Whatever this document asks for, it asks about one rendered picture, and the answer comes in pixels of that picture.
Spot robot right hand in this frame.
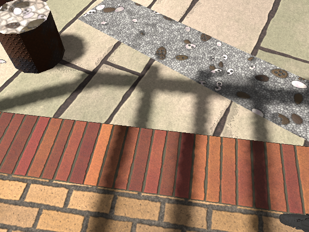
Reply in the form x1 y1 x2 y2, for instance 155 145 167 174
279 214 309 232

